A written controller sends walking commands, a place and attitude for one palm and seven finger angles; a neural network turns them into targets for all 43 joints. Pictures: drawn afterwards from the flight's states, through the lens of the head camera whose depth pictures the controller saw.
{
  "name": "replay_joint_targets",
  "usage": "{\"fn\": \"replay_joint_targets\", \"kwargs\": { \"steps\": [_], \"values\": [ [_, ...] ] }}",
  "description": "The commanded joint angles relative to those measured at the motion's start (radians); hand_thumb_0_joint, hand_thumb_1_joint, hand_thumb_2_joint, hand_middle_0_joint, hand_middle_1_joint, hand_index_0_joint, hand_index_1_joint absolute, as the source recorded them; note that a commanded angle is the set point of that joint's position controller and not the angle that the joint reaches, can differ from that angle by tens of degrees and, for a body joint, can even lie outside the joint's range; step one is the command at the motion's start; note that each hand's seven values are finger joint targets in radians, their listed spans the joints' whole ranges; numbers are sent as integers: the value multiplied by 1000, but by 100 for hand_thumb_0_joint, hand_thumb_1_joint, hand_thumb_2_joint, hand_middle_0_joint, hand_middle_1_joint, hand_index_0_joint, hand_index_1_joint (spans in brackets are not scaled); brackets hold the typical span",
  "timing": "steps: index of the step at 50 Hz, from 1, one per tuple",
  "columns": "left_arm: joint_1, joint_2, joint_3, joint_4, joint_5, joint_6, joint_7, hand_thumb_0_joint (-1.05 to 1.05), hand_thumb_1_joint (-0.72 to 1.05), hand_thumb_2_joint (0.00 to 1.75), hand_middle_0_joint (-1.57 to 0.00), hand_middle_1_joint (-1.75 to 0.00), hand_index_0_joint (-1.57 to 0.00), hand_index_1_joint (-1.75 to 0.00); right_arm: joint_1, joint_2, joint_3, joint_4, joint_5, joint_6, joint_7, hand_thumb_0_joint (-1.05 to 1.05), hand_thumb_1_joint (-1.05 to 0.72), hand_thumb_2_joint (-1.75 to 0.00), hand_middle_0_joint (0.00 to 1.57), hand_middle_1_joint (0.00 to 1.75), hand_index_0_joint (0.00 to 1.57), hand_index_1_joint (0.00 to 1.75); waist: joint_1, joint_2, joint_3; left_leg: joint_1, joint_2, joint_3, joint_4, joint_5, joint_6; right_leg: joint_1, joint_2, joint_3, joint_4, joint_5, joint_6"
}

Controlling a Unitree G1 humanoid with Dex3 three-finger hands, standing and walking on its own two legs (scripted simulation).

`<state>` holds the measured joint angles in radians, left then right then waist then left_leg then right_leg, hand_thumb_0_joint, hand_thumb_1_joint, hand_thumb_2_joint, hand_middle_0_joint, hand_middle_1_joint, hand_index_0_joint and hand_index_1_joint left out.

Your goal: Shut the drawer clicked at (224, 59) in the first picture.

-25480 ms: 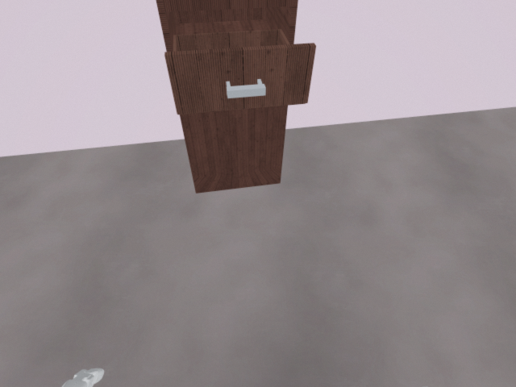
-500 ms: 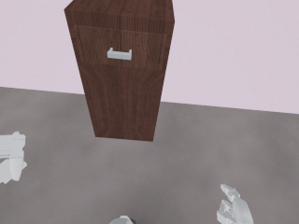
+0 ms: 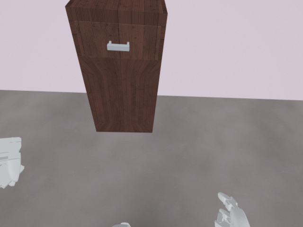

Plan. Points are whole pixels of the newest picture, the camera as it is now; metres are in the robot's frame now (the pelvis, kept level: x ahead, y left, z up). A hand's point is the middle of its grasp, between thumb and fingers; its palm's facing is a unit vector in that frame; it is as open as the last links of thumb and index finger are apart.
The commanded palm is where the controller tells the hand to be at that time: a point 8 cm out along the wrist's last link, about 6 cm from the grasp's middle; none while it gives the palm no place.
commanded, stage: stop stepping back and stand still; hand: left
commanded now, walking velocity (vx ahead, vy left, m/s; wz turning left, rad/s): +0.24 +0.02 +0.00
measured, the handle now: (118, 45) +0.91 +0.23 +0.01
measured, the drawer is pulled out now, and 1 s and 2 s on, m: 0.00 0.00 0.00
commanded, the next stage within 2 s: let the arm hang, fingers relaxed in 0.44 s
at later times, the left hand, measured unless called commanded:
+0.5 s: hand (8, 176) +0.16 +0.27 +0.16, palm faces +0.40 -0.76 -0.51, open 3.2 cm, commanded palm +0.11 +0.30 +0.18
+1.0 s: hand out of the picture +0.02 +0.23 -0.17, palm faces +0.12 -0.96 -0.25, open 4.1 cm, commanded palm none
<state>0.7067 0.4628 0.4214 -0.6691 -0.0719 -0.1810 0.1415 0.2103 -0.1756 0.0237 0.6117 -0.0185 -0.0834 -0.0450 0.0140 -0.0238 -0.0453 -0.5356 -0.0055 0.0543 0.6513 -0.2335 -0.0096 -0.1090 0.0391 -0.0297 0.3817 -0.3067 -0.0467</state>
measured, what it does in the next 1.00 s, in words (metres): steps on the spot: left foot, then right foot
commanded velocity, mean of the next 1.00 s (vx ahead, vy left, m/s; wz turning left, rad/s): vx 0.05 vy -0.02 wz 0.00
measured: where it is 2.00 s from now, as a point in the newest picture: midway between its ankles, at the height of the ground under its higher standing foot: outside the picture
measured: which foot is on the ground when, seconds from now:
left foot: up 0.00-0.12, down 0.14-1.00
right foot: down 0.00-0.14, up 0.16-0.40, down 0.42-1.00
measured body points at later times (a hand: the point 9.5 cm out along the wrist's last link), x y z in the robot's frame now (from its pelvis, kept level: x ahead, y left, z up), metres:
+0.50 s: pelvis -0.01 +0.01 -0.01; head -0.01 +0.01 +0.44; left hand +0.14 +0.30 +0.19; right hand +0.14 -0.21 -0.10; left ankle +0.01 +0.11 -0.70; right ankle +0.01 -0.10 -0.74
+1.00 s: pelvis +0.00 +0.02 +0.00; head +0.03 +0.03 +0.45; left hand +0.02 +0.28 -0.15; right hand +0.07 -0.21 -0.15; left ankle +0.02 +0.13 -0.74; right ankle +0.01 -0.09 -0.74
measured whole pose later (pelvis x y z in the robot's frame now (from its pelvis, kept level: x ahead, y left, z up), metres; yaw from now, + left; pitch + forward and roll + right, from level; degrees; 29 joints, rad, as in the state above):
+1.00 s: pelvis +0.00 +0.02 +0.00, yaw +7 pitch +0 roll -1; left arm 0.26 0.23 0.02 0.95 0.01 0.02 0.03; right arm 0.24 -0.17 -0.01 0.98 -0.02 0.02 -0.01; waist -0.01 0.00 0.06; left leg -0.29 0.01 0.02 0.52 -0.23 0.01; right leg -0.23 0.00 -0.05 0.49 -0.26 -0.01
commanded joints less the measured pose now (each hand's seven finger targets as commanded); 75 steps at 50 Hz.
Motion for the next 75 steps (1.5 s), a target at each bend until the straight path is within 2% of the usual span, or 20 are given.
{"fn": "replay_joint_targets", "kwargs": {
  "steps": [1,5,8,10,12,15,18,19,21,26,27,29,31,33,35,37,40,45,52,75],
  "values": [
    [-202,84,34,-69,8,-32,14,0,90,90,-140,-160,-140,-160,-63,-158,-82,-115,32,-44,-28,0,-90,-90,20,30,20,30,-36,-197,-13,29,46,-71,285,-87,7,-143,-302,230,-182,-245,-133],
    [-261,40,-37,-42,42,-35,29,0,90,90,-140,-160,-140,-160,-91,-151,-58,-99,24,-70,-62,0,-90,-90,20,30,20,30,-45,48,146,314,42,16,-132,-107,48,-318,-200,72,-18,-242,-76],
    [-339,89,6,-205,54,-84,35,0,90,90,-140,-160,-140,-160,-51,-170,-54,-132,18,-110,-59,0,-90,-90,20,30,20,30,-47,385,94,486,319,-531,-396,-20,188,-485,-8,-21,485,-238,38],
    [-257,144,69,-216,49,-93,30,0,90,90,-140,-160,-140,-160,-49,-135,-46,-116,1,-125,-42,0,-90,-90,20,30,20,30,-36,245,70,345,346,-574,-470,-123,204,-425,-50,61,645,-238,31],
    [-158,142,95,-239,38,-88,26,0,90,90,-140,-160,-140,-160,-58,-134,-53,-111,10,-130,-21,0,-90,-90,20,30,20,30,-20,141,30,294,321,-422,-421,-27,198,-337,-70,59,567,-163,44],
    [8,87,95,-184,34,-81,28,0,90,90,-140,-160,-140,-160,-75,-138,-56,-126,17,-116,-5,0,-90,-90,20,30,20,30,-10,277,4,107,227,-154,-435,-251,119,-84,-43,-44,363,-86,45],
    [26,75,102,-64,46,-75,30,0,90,90,-140,-160,-140,-160,-75,-144,-61,-150,11,-79,-10,0,-90,-90,20,30,20,30,-7,242,31,-113,185,-106,-375,-468,78,132,-14,-90,230,-108,28],
    [4,74,96,-32,49,-72,29,0,90,90,-140,-160,-140,-160,-82,-140,-67,-153,14,-67,-14,0,-90,-90,20,30,20,30,-3,127,49,-139,150,-74,-254,-447,60,132,-39,-26,134,-163,10],
    [-40,86,91,12,40,-53,27,0,90,90,-140,-160,-140,-160,-71,-135,-80,-153,19,-44,-21,0,-90,-90,20,30,20,30,-13,-278,96,-103,7,-19,269,-286,23,-133,-345,519,-250,-493,-123],
    [-198,70,42,-60,51,-77,27,0,90,90,-140,-160,-140,-160,-85,-133,-71,-115,19,-67,-33,0,-90,-90,20,30,20,30,-33,-161,15,165,61,-28,132,-150,25,-204,-282,213,-111,-146,-93],
    [-316,-121,-271,710,139,103,-94,0,90,90,-140,-160,-140,-160,-25,-221,-103,115,6,-59,81,0,-90,-90,20,30,20,30,-86,-63,71,68,105,-12,144,-174,14,-236,-331,-11,142,332,-82],
    [-251,-150,-298,761,113,183,-128,0,90,90,-132,-151,-132,-151,47,-131,-74,73,9,32,77,0,-90,-90,20,30,20,30,-77,59,46,311,49,-48,-16,60,13,-398,-207,12,220,107,-4],
    [-279,-202,-330,823,109,193,-134,0,90,90,-124,-143,-124,-143,11,-203,-83,37,-17,33,67,0,-90,-90,20,30,20,30,-35,191,29,217,263,-354,-198,274,145,-400,-77,-51,453,-143,77],
    [-351,-185,-336,902,106,186,-132,0,90,90,-116,-134,-116,-134,-13,-250,-80,26,-43,38,42,0,-90,-90,20,30,20,30,-22,-14,29,151,321,-407,-220,421,222,-311,-71,32,505,-269,65],
    [-390,-162,-336,1055,100,181,-128,0,90,90,-108,-125,-108,-125,-16,-235,-71,66,-40,34,31,0,-90,-90,20,30,20,30,-14,64,-37,232,260,-336,-177,683,180,-214,-79,17,382,-70,68],
    [-334,-101,-336,1205,96,171,-123,0,90,90,-100,-117,-100,-117,-51,-207,-64,97,-19,46,29,0,-90,-90,20,30,20,30,22,71,-88,196,143,-187,-101,490,98,-36,-106,86,197,258,52],
    [-422,-71,-365,1367,91,156,-126,0,90,90,-88,-104,-88,-104,-3,-113,-56,165,-3,80,32,0,-90,-90,20,30,20,30,-37,-124,-18,249,13,-52,-15,-61,12,-159,-275,276,7,348,-60],
    [-448,-140,-375,1485,83,167,-118,0,90,90,-68,-82,-68,-82,21,-104,-57,264,-9,82,29,0,-90,-90,20,30,20,30,-25,182,-18,310,100,-130,-205,135,44,-114,-135,100,42,177,12],
    [-448,-148,-389,1642,82,171,-117,0,90,90,-40,-52,-40,-52,47,-115,-57,365,-1,83,20,0,-90,-90,20,30,20,30,-20,30,50,331,113,-135,-283,107,43,-95,-133,79,-29,123,12],
    [-410,-202,-394,1799,83,170,-107,0,90,90,-20,-30,-20,-30,109,-69,-51,501,-2,81,10,0,-90,-90,20,30,20,30,-25,43,141,332,103,-117,-347,14,38,-128,-131,86,-71,52,15]
  ]
}}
